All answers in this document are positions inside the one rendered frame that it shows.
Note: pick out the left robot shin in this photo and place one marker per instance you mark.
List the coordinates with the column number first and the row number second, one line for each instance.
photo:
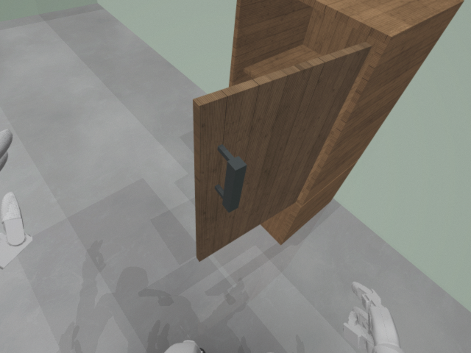
column 190, row 341

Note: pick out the left robot hand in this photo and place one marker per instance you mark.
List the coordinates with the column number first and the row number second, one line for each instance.
column 15, row 240

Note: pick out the cupboard door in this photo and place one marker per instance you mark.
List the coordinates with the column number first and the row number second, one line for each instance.
column 277, row 124

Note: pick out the handle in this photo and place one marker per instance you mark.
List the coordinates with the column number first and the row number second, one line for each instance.
column 234, row 179

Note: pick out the right robot hand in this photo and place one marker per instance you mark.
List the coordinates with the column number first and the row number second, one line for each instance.
column 376, row 327

